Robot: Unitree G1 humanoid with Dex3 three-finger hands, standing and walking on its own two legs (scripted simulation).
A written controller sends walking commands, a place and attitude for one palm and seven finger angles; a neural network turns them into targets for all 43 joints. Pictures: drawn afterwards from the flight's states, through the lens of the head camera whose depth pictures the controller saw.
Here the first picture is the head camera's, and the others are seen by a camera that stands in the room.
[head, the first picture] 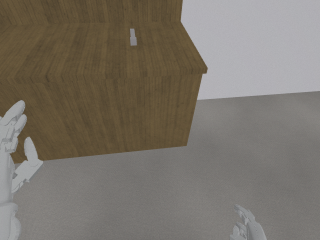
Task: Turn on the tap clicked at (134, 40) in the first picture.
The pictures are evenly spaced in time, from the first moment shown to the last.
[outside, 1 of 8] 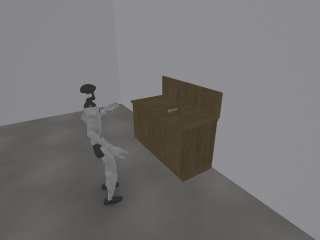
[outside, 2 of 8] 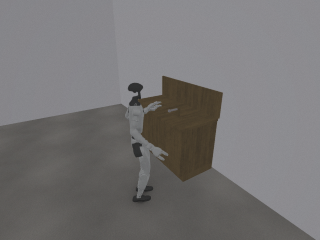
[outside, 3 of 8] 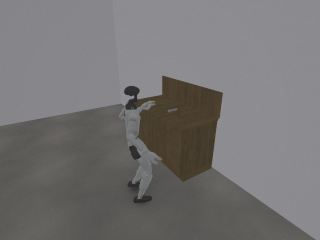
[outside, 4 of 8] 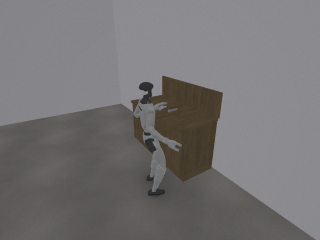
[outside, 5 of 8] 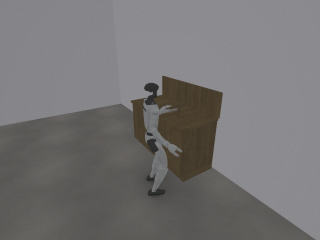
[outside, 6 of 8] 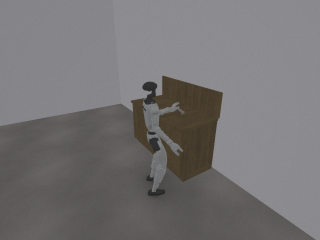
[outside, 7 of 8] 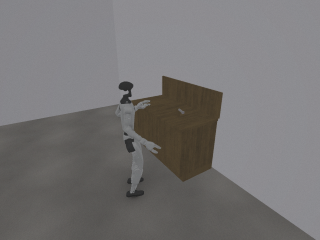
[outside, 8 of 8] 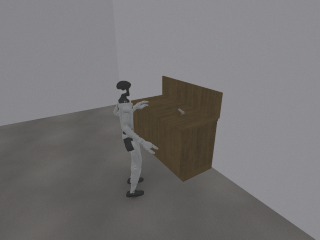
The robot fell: no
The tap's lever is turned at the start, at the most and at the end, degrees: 0 77 77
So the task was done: yes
